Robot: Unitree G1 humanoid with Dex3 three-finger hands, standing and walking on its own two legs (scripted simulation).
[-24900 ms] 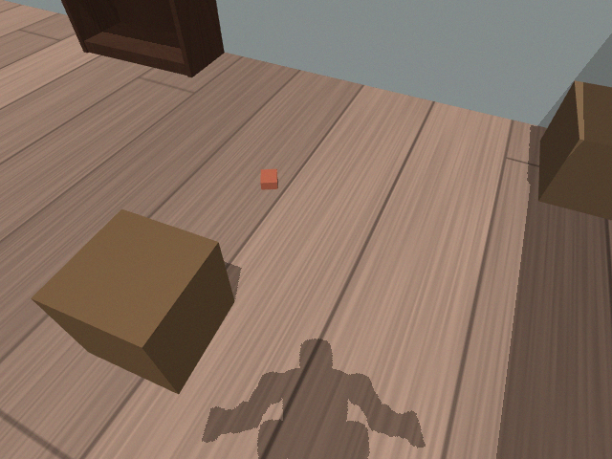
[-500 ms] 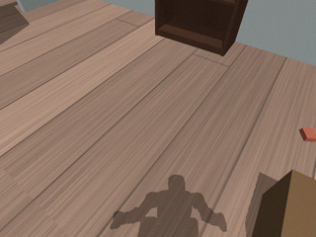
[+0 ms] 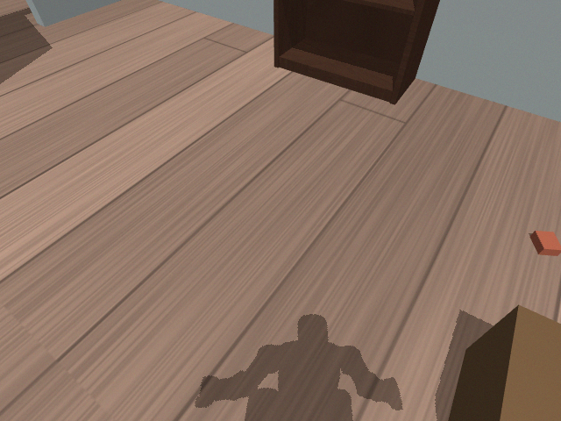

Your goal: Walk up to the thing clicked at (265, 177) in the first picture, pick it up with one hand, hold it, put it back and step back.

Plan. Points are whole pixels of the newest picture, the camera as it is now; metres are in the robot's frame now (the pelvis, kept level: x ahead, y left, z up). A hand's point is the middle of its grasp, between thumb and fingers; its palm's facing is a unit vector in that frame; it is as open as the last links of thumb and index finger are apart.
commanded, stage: stand
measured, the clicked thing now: (546, 243) +0.96 -1.15 -0.76
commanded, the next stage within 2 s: walk up in 0.58 s
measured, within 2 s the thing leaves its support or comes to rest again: neither
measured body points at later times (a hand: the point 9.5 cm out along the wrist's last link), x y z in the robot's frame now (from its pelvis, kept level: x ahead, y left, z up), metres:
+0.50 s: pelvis +0.00 +0.00 +0.00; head +0.01 +0.00 +0.45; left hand +0.07 +0.30 -0.13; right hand +0.07 -0.30 -0.14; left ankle -0.01 +0.14 -0.75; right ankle -0.01 -0.13 -0.75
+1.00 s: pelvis +0.09 +0.05 -0.01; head +0.11 +0.08 +0.44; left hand +0.12 +0.39 -0.15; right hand +0.15 -0.28 -0.11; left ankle +0.08 +0.16 -0.75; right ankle +0.05 -0.09 -0.69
